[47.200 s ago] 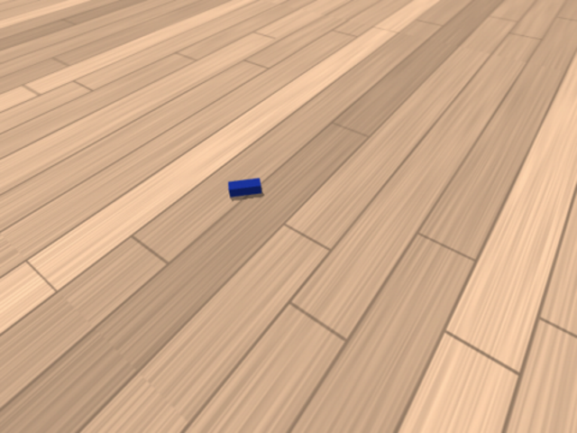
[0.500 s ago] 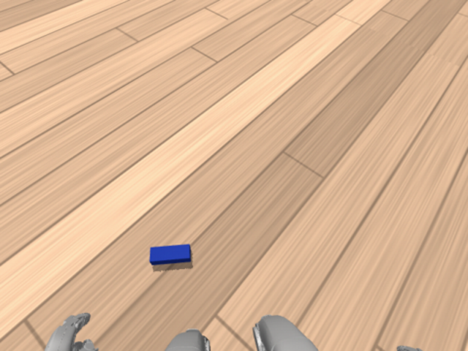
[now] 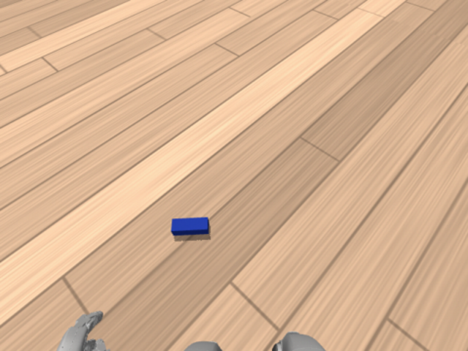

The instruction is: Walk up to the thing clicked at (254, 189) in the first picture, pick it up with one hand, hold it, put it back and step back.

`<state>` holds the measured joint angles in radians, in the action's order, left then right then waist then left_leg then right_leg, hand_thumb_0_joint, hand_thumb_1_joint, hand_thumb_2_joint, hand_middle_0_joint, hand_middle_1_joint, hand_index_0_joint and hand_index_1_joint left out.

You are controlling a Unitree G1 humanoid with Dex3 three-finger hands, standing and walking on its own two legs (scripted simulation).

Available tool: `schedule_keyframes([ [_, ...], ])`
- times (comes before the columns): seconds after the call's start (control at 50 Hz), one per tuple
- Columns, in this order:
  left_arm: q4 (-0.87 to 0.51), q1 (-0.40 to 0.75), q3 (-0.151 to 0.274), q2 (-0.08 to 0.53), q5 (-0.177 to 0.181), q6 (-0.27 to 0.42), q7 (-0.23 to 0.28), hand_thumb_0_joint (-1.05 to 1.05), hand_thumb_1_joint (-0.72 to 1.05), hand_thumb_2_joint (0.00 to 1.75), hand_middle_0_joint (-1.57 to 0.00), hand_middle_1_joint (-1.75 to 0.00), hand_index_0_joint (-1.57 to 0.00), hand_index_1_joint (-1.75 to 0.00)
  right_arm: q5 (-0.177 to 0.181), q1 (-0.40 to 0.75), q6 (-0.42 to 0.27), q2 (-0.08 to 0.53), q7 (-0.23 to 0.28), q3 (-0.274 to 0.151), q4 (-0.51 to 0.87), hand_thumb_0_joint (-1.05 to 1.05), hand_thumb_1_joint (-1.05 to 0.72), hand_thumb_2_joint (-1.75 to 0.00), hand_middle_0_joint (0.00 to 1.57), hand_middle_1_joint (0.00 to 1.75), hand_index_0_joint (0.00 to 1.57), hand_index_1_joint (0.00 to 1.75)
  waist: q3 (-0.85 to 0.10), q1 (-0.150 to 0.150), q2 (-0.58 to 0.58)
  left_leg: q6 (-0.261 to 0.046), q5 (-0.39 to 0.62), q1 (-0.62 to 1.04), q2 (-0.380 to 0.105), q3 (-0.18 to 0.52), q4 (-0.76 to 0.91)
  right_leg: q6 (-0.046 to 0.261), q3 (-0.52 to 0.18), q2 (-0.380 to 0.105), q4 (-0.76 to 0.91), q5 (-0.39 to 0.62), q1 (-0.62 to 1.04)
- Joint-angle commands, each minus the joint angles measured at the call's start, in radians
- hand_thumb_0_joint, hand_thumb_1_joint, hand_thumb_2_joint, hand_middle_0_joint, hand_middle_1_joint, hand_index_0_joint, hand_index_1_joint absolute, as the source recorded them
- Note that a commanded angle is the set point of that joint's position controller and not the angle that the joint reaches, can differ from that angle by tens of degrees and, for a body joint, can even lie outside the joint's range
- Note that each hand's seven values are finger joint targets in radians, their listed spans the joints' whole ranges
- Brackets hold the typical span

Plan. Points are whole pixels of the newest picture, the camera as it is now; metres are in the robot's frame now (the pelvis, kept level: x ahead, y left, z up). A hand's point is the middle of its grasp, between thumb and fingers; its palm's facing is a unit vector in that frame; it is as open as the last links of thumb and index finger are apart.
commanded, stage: step back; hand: left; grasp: from above
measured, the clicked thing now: (190, 226) +0.65 +0.25 -0.73
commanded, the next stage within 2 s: none
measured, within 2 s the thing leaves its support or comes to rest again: neither
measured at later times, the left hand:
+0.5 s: hand out of the picture -0.09 +0.24 -0.15, palm faces -0.09 -0.91 -0.40, open 7.4 cm
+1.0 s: hand out of the picture -0.23 +0.25 -0.14, palm faces -0.02 -0.92 -0.38, open 7.4 cm
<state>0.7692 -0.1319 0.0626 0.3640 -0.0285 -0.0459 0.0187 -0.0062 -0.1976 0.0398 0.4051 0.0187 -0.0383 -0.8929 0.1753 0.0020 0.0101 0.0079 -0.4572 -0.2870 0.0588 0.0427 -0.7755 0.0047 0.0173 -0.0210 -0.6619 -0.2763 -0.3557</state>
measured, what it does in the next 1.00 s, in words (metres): walks backwards: left foot, then right foot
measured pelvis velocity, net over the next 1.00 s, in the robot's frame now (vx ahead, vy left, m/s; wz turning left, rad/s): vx -0.35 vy -0.02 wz -0.02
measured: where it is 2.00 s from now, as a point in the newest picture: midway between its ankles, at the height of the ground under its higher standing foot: outside the picture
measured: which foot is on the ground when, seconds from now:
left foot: up 0.00-0.00, down 0.02-0.46, up 0.48-0.74, down 0.76-1.00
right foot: down 0.00-0.04, up 0.06-0.40, down 0.42-0.78, up 0.80-1.00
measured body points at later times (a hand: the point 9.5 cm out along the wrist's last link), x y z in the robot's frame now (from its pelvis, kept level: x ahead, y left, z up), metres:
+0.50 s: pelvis -0.18 -0.03 +0.00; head -0.13 -0.04 +0.44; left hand -0.08 +0.29 -0.12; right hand -0.06 -0.35 -0.12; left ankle -0.05 +0.10 -0.70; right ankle -0.19 -0.15 -0.72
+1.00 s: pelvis -0.35 -0.02 +0.01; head -0.30 +0.00 +0.45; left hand -0.23 +0.30 -0.12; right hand -0.25 -0.33 -0.10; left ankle -0.28 +0.10 -0.72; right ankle -0.39 -0.16 -0.66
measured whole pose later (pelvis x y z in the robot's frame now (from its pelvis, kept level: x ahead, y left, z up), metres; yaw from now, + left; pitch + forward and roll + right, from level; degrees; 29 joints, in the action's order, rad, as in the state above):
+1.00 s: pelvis -0.35 -0.02 +0.01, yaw -1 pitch -2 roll -1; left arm 0.84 -0.13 0.07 0.40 -0.02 -0.06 0.01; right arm -0.04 -0.16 0.03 0.37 0.01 -0.03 -0.85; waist 0.16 0.00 -0.02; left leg -0.02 -0.22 -0.36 -0.02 0.01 -0.62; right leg -0.01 -0.10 0.07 -1.07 -0.52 -0.39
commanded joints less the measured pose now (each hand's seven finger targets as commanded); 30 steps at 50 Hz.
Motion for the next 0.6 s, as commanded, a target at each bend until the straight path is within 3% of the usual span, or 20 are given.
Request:
schedule_keyframes([
  [0.0,-0.083,-0.042,0.049,0.204,0.016,-0.001,0.004,0.0,0.9,0.9,-0.2,-0.3,-0.2,-0.3,-0.031,-0.06,-0.044,0.217,0.006,-0.082,0.066,0.0,-0.9,-0.9,0.2,0.3,0.2,0.3,-0.247,0.008,-0.001,-0.077,0.437,0.179,-0.191,0.194,0.394,0.064,-0.154,-0.08,-0.066,0.219,0.041],
  [0.02,-0.104,-0.006,0.046,0.183,0.024,0.004,0.007,0.0,0.9,0.9,-0.2,-0.3,-0.2,-0.3,-0.029,-0.006,-0.041,0.323,-0.004,-0.1,0.092,0.0,-0.9,-0.9,0.2,0.3,0.2,0.3,-0.222,-0.001,0.228,-0.209,0.606,0.167,-0.393,0.427,0.417,0.013,-0.032,0.096,-0.206,-0.22,-0.112],
  [0.04,-0.096,0.076,0.07,0.218,0.009,0.003,0.025,0.0,0.9,0.9,-0.2,-0.3,-0.2,-0.3,-0.034,-0.024,-0.042,0.348,-0.003,-0.109,0.098,0.0,-0.9,-0.9,0.2,0.3,0.2,0.3,-0.204,-0.074,0.224,-0.311,0.651,0.036,-0.47,0.52,0.432,0.005,-0.156,0.101,-0.413,-0.409,-0.074],
  [0.06,-0.075,0.074,0.069,0.221,0.008,-0.002,0.025,0.0,0.9,0.9,-0.2,-0.3,-0.2,-0.3,-0.03,-0.004,-0.046,0.295,0.004,-0.101,0.088,0.0,-0.9,-0.9,0.2,0.3,0.2,0.3,-0.194,-0.048,0.107,-0.295,0.696,0.044,-0.423,0.414,0.395,0.013,-0.222,0.109,-0.522,-0.36,-0.078],
  [0.08,-0.058,0.038,0.066,0.202,0.025,-0.002,0.022,0.0,0.9,0.9,-0.2,-0.3,-0.2,-0.3,-0.028,0.044,-0.047,0.25,0.011,-0.081,0.095,0.0,-0.9,-0.9,0.2,0.3,0.2,0.3,-0.198,-0.013,0.054,-0.255,0.747,0.08,-0.353,0.3,0.36,0.021,-0.249,0.135,-0.579,-0.311,-0.12],
  [0.1,-0.039,-0.016,0.066,0.198,0.032,-0.001,0.021,0.0,0.9,0.9,-0.2,-0.3,-0.2,-0.3,-0.028,0.079,-0.046,0.23,0.015,-0.075,0.102,0.0,-0.9,-0.9,0.2,0.3,0.2,0.3,-0.189,0.022,0.067,-0.227,0.752,0.103,-0.319,0.236,0.34,0.019,-0.239,0.136,-0.611,-0.266,-0.15],
  [0.12,-0.03,-0.047,0.07,0.207,0.026,0.0,0.019,0.0,0.9,0.9,-0.2,-0.3,-0.2,-0.3,-0.02,0.087,-0.047,0.222,0.018,-0.073,0.112,0.0,-0.9,-0.9,0.2,0.3,0.2,0.3,-0.178,0.031,0.093,-0.226,0.749,0.101,-0.311,0.209,0.33,0.014,-0.228,0.131,-0.634,-0.238,-0.152],
  [0.18,-0.026,-0.054,0.076,0.199,0.013,0.002,0.014,0.0,0.9,0.9,-0.2,-0.3,-0.2,-0.3,-0.023,0.056,-0.043,0.196,0.015,-0.073,0.122,0.0,-0.9,-0.9,0.2,0.3,0.2,0.3,-0.174,-0.003,0.101,-0.232,0.698,0.144,-0.292,0.196,0.341,-0.026,-0.202,0.131,-0.593,-0.223,-0.147],
  [0.2,-0.028,-0.066,0.073,0.197,0.012,0.003,0.014,0.0,0.9,0.9,-0.2,-0.3,-0.2,-0.3,-0.02,0.054,-0.042,0.203,0.016,-0.076,0.124,0.0,-0.9,-0.9,0.2,0.3,0.2,0.3,-0.181,-0.008,0.117,-0.254,0.672,0.18,-0.318,0.205,0.339,-0.038,-0.191,0.119,-0.546,-0.234,-0.153],
  [0.28,-0.03,-0.049,0.068,0.192,0.009,0.011,0.005,0.0,0.9,0.9,-0.2,-0.3,-0.2,-0.3,-0.026,0.024,-0.035,0.225,0.013,-0.088,0.134,0.0,-0.9,-0.9,0.2,0.3,0.2,0.3,-0.228,-0.043,0.14,-0.27,0.615,0.215,-0.327,0.194,0.318,-0.046,-0.125,0.079,-0.308,-0.253,-0.086],
  [0.32,-0.005,-0.101,0.068,0.187,0.009,0.014,0.0,0.0,0.9,0.9,-0.2,-0.3,-0.2,-0.3,-0.026,0.069,-0.028,0.242,0.009,-0.091,0.147,0.0,-0.9,-0.9,0.2,0.3,0.2,0.3,-0.245,-0.015,0.19,-0.235,0.532,0.156,-0.331,0.195,0.319,-0.026,-0.083,0.036,-0.127,-0.216,0.013],
  [0.38,0.061,-0.22,0.076,0.186,0.004,0.023,-0.01,0.0,0.9,0.9,-0.2,-0.3,-0.2,-0.3,-0.02,0.102,-0.005,0.251,0.0,-0.089,0.153,0.0,-0.9,-0.9,0.2,0.3,0.2,0.3,-0.285,0.033,0.182,-0.159,0.382,0.018,-0.273,0.144,0.267,0.021,-0.009,0.051,0.194,-0.027,0.224],
  [0.4,0.059,-0.223,0.085,0.217,-0.012,0.029,-0.01,0.0,0.9,0.9,-0.2,-0.3,-0.2,-0.3,-0.014,0.09,-0.001,0.216,-0.003,-0.078,0.152,0.0,-0.9,-0.9,0.2,0.3,0.2,0.3,-0.256,0.036,0.103,-0.1,0.226,-0.115,-0.219,0.129,0.212,0.045,-0.11,0.006,0.216,-0.042,0.262],
  [0.42,0.037,-0.211,0.107,0.294,-0.023,0.033,-0.012,0.0,0.9,0.9,-0.2,-0.3,-0.2,-0.3,-0.006,0.087,-0.001,0.156,-0.006,-0.063,0.169,0.0,-0.9,-0.9,0.2,0.3,0.2,0.3,-0.199,0.039,-0.142,-0.03,-0.023,-0.313,-0.043,0.068,0.016,0.118,-0.426,-0.19,0.304,-0.145,0.248],
  [0.44,-0.007,-0.113,0.125,0.401,-0.02,0.027,-0.01,0.0,0.9,0.9,-0.2,-0.3,-0.2,-0.3,-0.009,0.139,0.0,0.159,0.014,-0.072,0.177,0.0,-0.9,-0.9,0.2,0.3,0.2,0.3,-0.148,0.076,-0.291,0.004,-0.155,-0.254,0.04,0.074,-0.241,0.28,-0.595,-0.398,0.406,-0.132,-0.027],
  [0.46,-0.036,-0.041,0.116,0.382,-0.014,0.033,-0.003,0.0,0.9,0.9,-0.2,-0.3,-0.2,-0.3,-0.011,0.133,0.006,0.2,0.017,-0.082,0.162,0.0,-0.9,-0.9,0.2,0.3,0.2,0.3,-0.086,0.045,-0.227,0.013,-0.114,-0.201,0.009,0.154,-0.396,0.297,-0.602,-0.412,0.426,-0.127,-0.163],
  [0.48,-0.052,0.026,0.095,0.321,-0.006,0.037,0.001,0.0,0.9,0.9,-0.2,-0.3,-0.2,-0.3,-0.004,0.084,0.004,0.202,0.015,-0.082,0.136,0.0,-0.9,-0.9,0.2,0.3,0.2,0.3,-0.065,0.003,-0.116,0.01,-0.036,-0.187,0.041,0.166,-0.446,0.246,-0.429,-0.31,0.357,-0.024,-0.161],
  [0.5,-0.057,0.084,0.087,0.281,-0.013,0.036,0.007,0.0,0.9,0.9,-0.2,-0.3,-0.2,-0.3,0.004,0.035,-0.001,0.187,0.012,-0.077,0.114,0.0,-0.9,-0.9,0.2,0.3,0.2,0.3,-0.078,-0.031,-0.097,0.004,0.015,-0.186,0.069,0.15,-0.454,0.194,-0.297,-0.232,0.302,0.098,-0.113],
  [0.52,-0.058,0.105,0.091,0.267,-0.02,0.036,0.01,0.0,0.9,0.9,-0.2,-0.3,-0.2,-0.3,0.009,-0.001,-0.005,0.185,0.012,-0.071,0.1,0.0,-0.9,-0.9,0.2,0.3,0.2,0.3,-0.108,-0.043,-0.15,0.013,0.023,-0.177,0.07,0.122,-0.473,0.184,-0.241,-0.213,0.265,0.181,-0.063],
  [0.58,-0.053,0.005,0.082,0.244,-0.019,0.032,0.015,0.0,0.9,0.9,-0.2,-0.3,-0.2,-0.3,0.001,0.006,-0.015,0.174,0.014,-0.057,0.105,0.0,-0.9,-0.9,0.2,0.3,0.2,0.3,-0.165,0.024,-0.18,0.028,-0.036,-0.227,0.045,0.081,-0.337,0.188,-0.206,-0.209,0.187,0.335,0.162],
])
